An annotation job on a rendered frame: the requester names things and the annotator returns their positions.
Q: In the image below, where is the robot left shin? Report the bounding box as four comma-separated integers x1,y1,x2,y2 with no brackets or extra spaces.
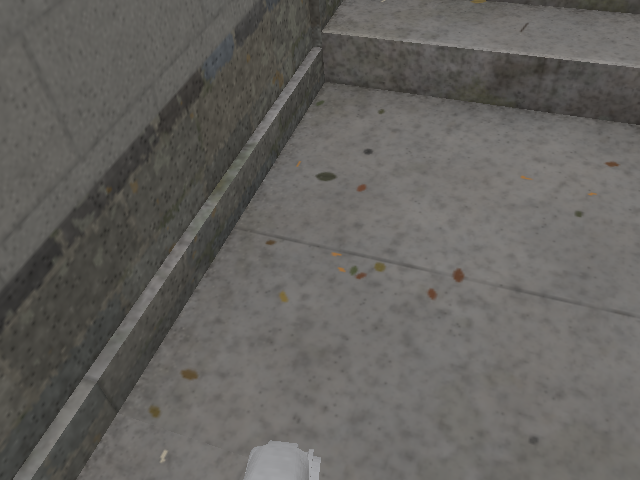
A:
245,446,261,473

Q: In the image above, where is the left robot thigh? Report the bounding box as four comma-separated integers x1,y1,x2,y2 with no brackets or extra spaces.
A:
243,440,321,480

